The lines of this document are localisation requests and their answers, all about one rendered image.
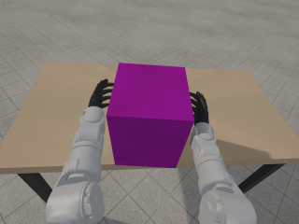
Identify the right robot hand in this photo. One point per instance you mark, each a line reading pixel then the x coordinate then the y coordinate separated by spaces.
pixel 200 110

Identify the robot left forearm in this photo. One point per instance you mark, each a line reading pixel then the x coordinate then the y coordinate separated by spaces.
pixel 84 163

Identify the robot right forearm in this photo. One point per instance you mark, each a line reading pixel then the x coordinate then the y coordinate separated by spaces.
pixel 209 164

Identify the left robot hand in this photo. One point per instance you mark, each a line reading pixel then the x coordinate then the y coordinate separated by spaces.
pixel 97 97

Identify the table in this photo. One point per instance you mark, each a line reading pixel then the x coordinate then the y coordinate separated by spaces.
pixel 248 128

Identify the carton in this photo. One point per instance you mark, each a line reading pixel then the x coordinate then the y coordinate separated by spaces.
pixel 149 115

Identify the left robot upper arm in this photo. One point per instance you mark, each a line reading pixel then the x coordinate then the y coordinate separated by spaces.
pixel 76 203

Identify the right robot upper arm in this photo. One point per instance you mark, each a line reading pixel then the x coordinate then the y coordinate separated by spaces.
pixel 221 207

